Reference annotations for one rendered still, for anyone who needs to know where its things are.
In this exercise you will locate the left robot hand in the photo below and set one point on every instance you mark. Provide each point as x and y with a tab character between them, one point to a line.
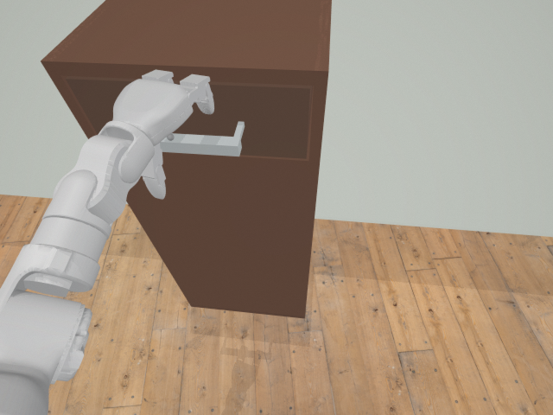
158	107

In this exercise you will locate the handle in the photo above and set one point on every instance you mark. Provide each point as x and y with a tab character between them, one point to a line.
204	144

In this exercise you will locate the robot left forearm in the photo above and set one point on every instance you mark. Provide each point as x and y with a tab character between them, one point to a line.
64	252

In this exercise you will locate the cabinet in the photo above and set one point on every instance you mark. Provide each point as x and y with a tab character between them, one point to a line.
235	232

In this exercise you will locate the left robot upper arm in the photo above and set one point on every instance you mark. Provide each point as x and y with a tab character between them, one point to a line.
42	340

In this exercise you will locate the drawer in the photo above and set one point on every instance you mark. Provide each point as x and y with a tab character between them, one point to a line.
276	116

